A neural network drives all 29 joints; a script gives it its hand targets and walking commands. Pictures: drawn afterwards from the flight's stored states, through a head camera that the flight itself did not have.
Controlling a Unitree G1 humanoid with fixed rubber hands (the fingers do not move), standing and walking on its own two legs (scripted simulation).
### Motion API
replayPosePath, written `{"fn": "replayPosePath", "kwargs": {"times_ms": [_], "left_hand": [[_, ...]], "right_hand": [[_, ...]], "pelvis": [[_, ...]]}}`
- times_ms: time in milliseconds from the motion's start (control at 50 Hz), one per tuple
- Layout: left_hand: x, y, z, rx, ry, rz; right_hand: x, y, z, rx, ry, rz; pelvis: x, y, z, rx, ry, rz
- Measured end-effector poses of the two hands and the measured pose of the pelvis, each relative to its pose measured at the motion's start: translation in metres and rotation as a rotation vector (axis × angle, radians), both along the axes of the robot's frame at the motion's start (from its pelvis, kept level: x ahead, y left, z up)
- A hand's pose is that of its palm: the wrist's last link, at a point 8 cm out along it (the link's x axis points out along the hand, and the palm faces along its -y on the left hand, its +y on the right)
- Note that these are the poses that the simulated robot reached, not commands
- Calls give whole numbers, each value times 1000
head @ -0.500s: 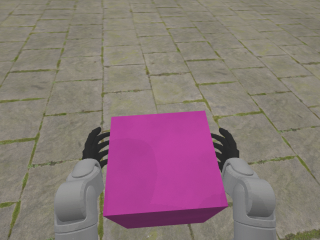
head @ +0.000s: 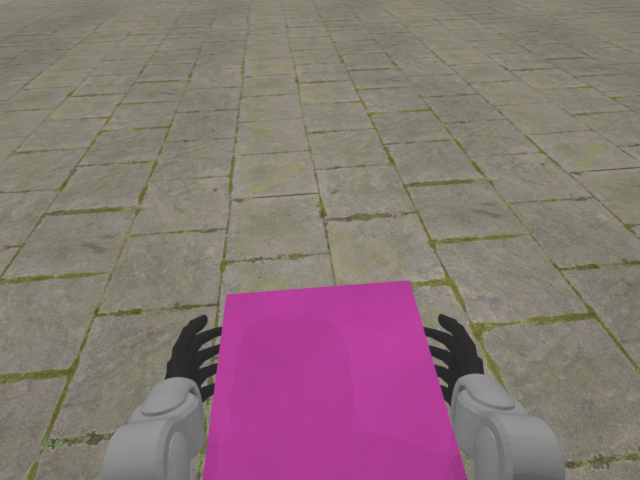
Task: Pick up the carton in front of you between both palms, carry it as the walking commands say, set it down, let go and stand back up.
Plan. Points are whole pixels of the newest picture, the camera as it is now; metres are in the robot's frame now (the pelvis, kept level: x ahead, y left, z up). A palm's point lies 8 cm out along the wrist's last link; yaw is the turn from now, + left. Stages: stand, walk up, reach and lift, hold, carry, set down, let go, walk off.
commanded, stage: carry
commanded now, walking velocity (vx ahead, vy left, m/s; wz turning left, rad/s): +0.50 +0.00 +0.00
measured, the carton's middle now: (328, 418) +0.22 +0.00 +0.01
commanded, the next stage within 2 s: none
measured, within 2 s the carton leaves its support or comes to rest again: neither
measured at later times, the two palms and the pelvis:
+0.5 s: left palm (212, 195) +0.57 +0.19 +0.09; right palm (387, 195) +0.55 -0.11 +0.10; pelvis +0.33 +0.05 +0.00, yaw -2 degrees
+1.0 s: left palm (262, 122) +0.89 +0.13 +0.08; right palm (388, 122) +0.89 -0.17 +0.07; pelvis +0.66 -0.02 +0.00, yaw +0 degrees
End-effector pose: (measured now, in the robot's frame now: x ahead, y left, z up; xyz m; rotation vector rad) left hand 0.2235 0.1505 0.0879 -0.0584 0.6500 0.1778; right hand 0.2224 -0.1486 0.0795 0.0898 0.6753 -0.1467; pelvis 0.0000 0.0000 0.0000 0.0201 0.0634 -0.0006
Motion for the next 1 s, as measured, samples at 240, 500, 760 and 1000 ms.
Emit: {"fn": "replayPosePath", "kwargs": {"times_ms": [240,500,760,1000], "left_hand": [[192,37,-25,-46,-40,-26],[349,36,6,-48,-26,-63],[536,-10,-23,19,6,-8],[662,-20,-7,21,35,26]], "right_hand": [[182,37,-12,-50,-40,-27],[327,36,20,-53,-25,-69],[533,-11,-26,4,5,-6],[668,-21,-10,6,34,20]], "pelvis": [[179,41,-35,-1,-18,-36],[332,46,3,-48,5,-32],[525,-9,-32,-33,-9,7],[660,-24,3,17,11,5]]}}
